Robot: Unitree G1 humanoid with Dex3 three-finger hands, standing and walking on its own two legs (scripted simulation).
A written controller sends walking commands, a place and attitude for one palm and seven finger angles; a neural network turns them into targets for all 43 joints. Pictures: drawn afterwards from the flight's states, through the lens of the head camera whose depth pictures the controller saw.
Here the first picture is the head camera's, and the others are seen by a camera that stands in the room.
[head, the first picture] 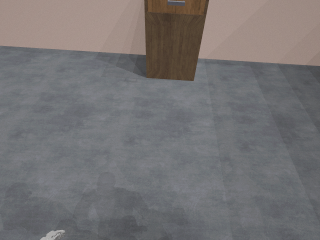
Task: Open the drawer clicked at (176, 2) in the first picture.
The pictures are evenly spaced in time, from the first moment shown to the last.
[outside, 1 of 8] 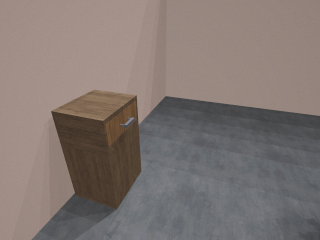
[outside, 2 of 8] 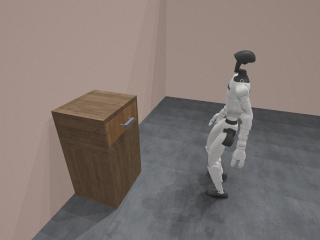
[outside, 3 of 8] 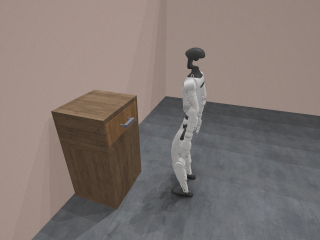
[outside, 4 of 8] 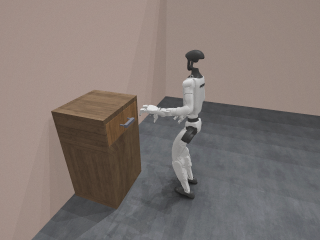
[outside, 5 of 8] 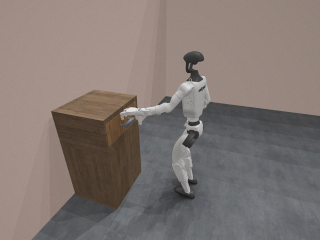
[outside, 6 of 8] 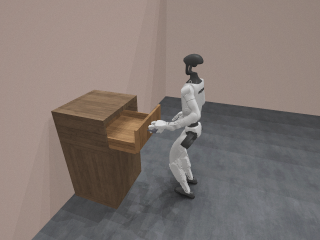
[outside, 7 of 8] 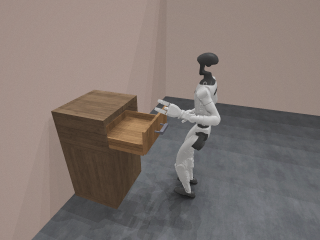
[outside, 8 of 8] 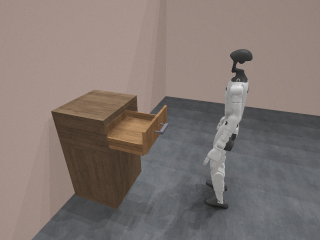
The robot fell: no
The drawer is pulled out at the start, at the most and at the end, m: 0.00 0.30 0.29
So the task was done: yes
